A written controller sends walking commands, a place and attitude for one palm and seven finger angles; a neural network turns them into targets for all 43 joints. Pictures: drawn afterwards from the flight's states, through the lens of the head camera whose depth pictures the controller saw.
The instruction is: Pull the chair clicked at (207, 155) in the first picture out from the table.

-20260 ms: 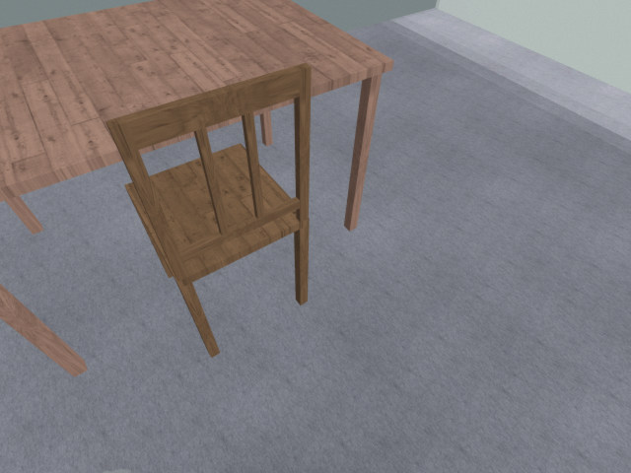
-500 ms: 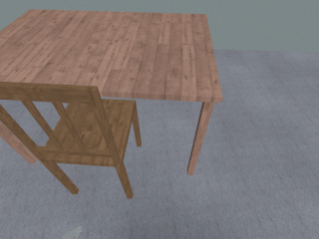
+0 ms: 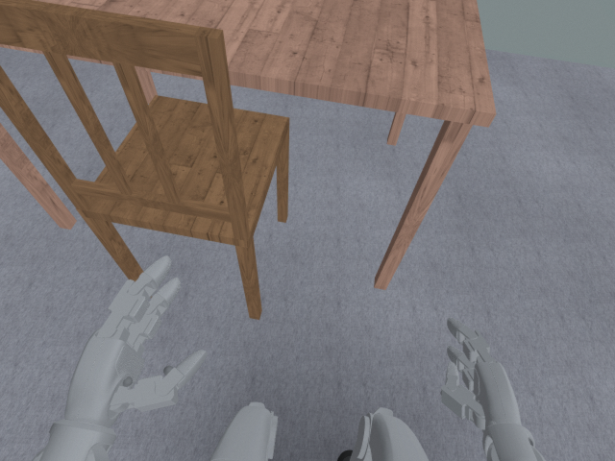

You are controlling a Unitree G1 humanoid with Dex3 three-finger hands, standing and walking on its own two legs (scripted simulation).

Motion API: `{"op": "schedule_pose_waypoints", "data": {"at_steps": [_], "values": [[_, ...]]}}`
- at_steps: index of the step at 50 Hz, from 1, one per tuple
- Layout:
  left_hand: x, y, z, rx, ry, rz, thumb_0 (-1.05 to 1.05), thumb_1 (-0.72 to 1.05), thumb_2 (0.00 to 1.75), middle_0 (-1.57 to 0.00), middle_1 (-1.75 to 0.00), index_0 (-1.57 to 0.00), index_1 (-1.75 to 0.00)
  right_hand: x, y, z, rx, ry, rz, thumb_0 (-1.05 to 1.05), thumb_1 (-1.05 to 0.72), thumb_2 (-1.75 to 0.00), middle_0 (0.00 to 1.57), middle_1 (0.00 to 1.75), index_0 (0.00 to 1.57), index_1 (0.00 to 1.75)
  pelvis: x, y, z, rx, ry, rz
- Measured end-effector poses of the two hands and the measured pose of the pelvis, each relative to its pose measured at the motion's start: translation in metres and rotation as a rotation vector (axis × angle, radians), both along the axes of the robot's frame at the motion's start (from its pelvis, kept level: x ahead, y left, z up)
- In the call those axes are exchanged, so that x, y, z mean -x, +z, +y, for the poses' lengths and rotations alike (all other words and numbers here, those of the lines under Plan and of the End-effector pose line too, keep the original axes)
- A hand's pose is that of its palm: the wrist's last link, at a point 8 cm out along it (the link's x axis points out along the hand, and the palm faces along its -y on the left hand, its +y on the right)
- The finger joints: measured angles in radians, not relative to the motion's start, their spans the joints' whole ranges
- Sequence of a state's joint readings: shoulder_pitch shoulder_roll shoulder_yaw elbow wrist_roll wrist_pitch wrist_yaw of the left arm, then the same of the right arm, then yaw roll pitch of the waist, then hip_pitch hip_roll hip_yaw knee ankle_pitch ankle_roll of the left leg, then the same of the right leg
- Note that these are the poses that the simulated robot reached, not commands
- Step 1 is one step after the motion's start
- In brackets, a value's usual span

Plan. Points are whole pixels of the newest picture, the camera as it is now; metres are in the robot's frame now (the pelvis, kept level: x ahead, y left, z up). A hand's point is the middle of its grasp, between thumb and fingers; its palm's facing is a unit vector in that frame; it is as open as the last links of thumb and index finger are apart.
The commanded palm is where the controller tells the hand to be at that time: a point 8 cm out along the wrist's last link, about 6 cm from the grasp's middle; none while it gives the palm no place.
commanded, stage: raise the hand toward the chair's back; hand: left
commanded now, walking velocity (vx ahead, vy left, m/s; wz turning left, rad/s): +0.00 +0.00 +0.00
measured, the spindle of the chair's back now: (97, 133) +0.56 +0.42 +0.03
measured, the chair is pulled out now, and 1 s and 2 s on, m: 0.00 0.00 0.00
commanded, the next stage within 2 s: aim the fingers beside a spindle in 1.50 s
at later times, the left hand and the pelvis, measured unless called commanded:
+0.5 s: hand (160, 336) +0.23 +0.20 +0.06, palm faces -0.09 -0.99 -0.05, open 15.1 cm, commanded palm +0.21 +0.26 +0.07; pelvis +0.01 +0.02 +0.02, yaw -1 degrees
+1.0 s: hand (151, 291) +0.28 +0.22 +0.07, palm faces -0.08 -0.99 -0.06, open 16.9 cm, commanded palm +0.26 +0.28 +0.08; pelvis +0.03 +0.02 +0.03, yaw -1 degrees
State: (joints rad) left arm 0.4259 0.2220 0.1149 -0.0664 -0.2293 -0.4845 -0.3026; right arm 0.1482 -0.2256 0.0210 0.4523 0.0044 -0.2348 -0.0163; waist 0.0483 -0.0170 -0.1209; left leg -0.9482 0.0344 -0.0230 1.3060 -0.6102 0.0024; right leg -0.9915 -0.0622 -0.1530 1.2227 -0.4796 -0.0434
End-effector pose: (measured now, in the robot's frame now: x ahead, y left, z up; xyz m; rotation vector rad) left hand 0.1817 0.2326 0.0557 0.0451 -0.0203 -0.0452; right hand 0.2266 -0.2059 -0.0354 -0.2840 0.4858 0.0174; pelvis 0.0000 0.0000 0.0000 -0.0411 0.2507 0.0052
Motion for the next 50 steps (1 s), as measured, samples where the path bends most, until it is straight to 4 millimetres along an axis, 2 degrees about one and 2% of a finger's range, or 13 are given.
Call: {"op": "schedule_pose_waypoints", "data": {"at_steps": [3, 6, 10, 14, 18, 23, 29, 34, 41, 50], "values": [[-0.017, 0.003, -0.004, 0.002, -0.071, 0.018, 0.01, 0.32, 0.66, -0.14, -0.21, -0.14, -0.21, 0.028, -0.022, 0.014, -0.053, -0.027, 0.099, 0.01, -0.9, -0.9, 0.21, 0.3, 0.2, 0.3, 0.004, 0.001, 0.003, 0.005, 0.0, 0.007], [-0.028, 0.0, -0.004, 0.013, -0.102, 0.092, 0.01, 0.26, 0.63, -0.13, -0.2, -0.14, -0.2, 0.056, -0.031, 0.019, -0.089, -0.084, 0.177, 0.01, -0.9, -0.9, 0.21, 0.3, 0.2, 0.3, 0.006, 0.006, 0.007, 0.002, -0.007, 0.01], [-0.031, 0.003, 0.002, 0.013, -0.069, 0.138, 0.01, 0.16, 0.59, -0.13, -0.18, -0.13, -0.19, 0.084, -0.031, 0.011, -0.084, -0.156, 0.229, 0.02, -0.9, -0.9, 0.21, 0.3, 0.2, 0.3, 0.004, 0.014, 0.013, -0.006, -0.018, 0.011], [-0.029, 0.009, 0.012, -0.002, -0.023, 0.105, 0.0, 0.07, 0.55, -0.12, -0.17, -0.12, -0.17, 0.095, -0.026, -0.005, -0.034, -0.192, 0.237, 0.02, -0.9, -0.9, 0.21, 0.3, 0.2, 0.3, 0.002, 0.017, 0.017, -0.009, -0.022, 0.017], [-0.028, 0.008, 0.017, -0.013, -0.02, 0.083, 0.0, -0.02, 0.51, -0.11, -0.16, -0.11, -0.16, 0.088, -0.019, -0.021, 0.024, -0.198, 0.214, 0.02, -0.9, -0.9, 0.21, 0.3, 0.2, 0.3, -0.001, 0.016, 0.02, -0.008, -0.017, 0.021], [-0.032, 0.005, 0.018, -0.011, -0.041, 0.09, 0.0, -0.14, 0.46, -0.1, -0.14, -0.1, -0.14, 0.065, -0.005, -0.029, 0.062, -0.191, 0.155, 0.02, -0.9, -0.9, 0.21, 0.3, 0.2, 0.3, -0.005, 0.016, 0.022, -0.003, -0.015, 0.021], [-0.042, 0.012, 0.023, -0.011, -0.03, 0.079, 0.0, -0.28, 0.4, -0.08, -0.12, -0.09, -0.12, 0.037, 0.007, -0.018, 0.046, -0.158, 0.101, 0.02, -0.91, -0.9, 0.2, 0.3, 0.2, 0.3, -0.013, 0.021, 0.022, 0.002, -0.011, 0.021], [-0.05, 0.016, 0.028, -0.018, -0.023, 0.084, -0.01, -0.39, 0.35, -0.07, -0.1, -0.07, -0.1, 0.022, 0.009, -0.004, 0.014, -0.124, 0.098, 0.01, -0.9, -0.9, 0.21, 0.3, 0.2, 0.3, -0.02, 0.024, 0.021, 0.006, -0.008, 0.023], [-0.062, 0.018, 0.033, -0.023, -0.028, 0.098, -0.01, -0.47, 0.31, -0.06, -0.08, -0.07, -0.09, 0.018, 0.002, 0.004, -0.009, -0.109, 0.138, 0.01, -0.9, -0.9, 0.21, 0.3, 0.2, 0.3, -0.027, 0.027, 0.019, 0.008, -0.006, 0.03], [-0.078, 0.022, 0.04, -0.023, -0.029, 0.101, -0.01, -0.5, 0.3, -0.06, -0.08, -0.06, -0.08, 0.03, -0.004, -0.01, 0.008, -0.147, 0.202, 0.01, -0.9, -0.9, 0.21, 0.3, 0.2, 0.3, -0.033, 0.03, 0.017, 0.006, -0.008, 0.036]]}}
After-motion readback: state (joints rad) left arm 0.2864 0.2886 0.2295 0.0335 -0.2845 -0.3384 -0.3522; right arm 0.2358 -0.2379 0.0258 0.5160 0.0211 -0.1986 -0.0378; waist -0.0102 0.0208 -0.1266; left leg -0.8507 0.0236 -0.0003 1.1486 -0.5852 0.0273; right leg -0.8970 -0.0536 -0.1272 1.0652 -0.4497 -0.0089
